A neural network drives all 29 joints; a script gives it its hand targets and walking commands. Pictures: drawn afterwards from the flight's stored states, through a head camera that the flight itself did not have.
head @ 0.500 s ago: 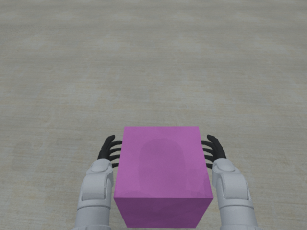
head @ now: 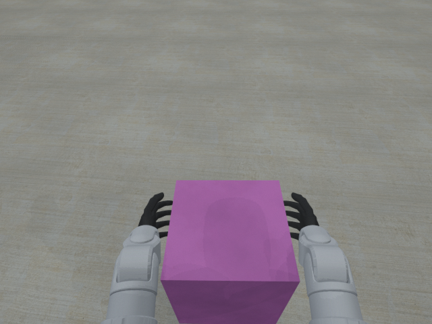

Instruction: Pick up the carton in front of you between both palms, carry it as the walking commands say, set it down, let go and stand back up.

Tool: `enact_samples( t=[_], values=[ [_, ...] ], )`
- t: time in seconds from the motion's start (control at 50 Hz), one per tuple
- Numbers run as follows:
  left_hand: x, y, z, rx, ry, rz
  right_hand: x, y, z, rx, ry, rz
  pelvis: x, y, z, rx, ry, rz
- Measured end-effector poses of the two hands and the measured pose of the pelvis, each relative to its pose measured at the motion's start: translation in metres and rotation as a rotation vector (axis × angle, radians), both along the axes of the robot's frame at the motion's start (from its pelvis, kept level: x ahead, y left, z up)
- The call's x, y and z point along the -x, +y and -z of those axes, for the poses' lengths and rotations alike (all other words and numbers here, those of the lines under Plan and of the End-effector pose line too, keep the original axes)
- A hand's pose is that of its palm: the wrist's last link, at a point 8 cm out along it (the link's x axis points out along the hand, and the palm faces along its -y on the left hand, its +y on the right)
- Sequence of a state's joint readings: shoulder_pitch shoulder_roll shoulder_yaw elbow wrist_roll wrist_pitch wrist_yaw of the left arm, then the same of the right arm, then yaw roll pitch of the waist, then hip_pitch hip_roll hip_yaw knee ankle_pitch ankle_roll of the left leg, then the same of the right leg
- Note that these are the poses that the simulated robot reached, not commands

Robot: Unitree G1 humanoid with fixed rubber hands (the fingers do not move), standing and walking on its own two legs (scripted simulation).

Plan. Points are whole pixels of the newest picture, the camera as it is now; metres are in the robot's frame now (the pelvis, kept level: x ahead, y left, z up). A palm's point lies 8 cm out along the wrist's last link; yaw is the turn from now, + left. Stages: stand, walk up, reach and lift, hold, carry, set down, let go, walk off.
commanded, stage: set down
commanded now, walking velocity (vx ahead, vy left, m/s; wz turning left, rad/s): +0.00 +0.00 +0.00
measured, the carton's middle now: (227, 254) +0.28 +0.00 -0.05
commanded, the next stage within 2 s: none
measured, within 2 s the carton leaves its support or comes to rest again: neither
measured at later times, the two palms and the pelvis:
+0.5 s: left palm (158, 240) +0.32 +0.15 -0.06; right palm (290, 236) +0.33 -0.14 -0.06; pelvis -0.06 -0.02 -0.04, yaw +3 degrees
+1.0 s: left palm (171, 252) +0.38 +0.16 -0.24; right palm (274, 252) +0.38 -0.14 -0.24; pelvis -0.05 -0.01 -0.17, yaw +3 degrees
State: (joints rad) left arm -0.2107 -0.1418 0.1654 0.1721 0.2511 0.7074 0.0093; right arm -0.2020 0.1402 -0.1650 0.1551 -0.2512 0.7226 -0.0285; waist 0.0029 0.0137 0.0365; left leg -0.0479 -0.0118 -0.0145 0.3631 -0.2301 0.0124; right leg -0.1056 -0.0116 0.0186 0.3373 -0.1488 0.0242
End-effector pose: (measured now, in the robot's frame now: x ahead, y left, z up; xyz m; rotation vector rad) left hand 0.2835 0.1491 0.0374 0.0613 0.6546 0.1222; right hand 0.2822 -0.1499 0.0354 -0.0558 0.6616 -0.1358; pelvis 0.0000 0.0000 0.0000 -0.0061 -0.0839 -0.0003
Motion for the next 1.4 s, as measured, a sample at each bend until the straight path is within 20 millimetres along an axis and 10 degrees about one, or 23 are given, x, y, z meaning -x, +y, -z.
enact_samples(
  t=[0.34,0.68,1.02,1.4],
  values=[
    [-0.022,-0.001,0.016,0.030,0.019,-0.049,-0.030,0.000,0.017,-0.046,0.020,0.011,0.048,-0.016,0.019,-0.005,-0.007,-0.040],
    [-0.058,0.008,0.203,0.023,0.004,-0.028,-0.060,0.009,0.206,-0.045,0.003,0.022,0.069,-0.015,0.088,0.004,0.521,-0.041],
    [-0.095,0.007,0.286,0.071,0.023,-0.049,-0.095,0.008,0.286,-0.057,0.019,0.044,0.054,-0.007,0.170,0.014,0.824,-0.045],
    [-0.118,0.003,0.414,0.058,0.016,-0.032,-0.116,0.004,0.414,-0.058,0.011,0.048,0.088,-0.012,0.276,0.013,0.907,-0.050]
  ],
)
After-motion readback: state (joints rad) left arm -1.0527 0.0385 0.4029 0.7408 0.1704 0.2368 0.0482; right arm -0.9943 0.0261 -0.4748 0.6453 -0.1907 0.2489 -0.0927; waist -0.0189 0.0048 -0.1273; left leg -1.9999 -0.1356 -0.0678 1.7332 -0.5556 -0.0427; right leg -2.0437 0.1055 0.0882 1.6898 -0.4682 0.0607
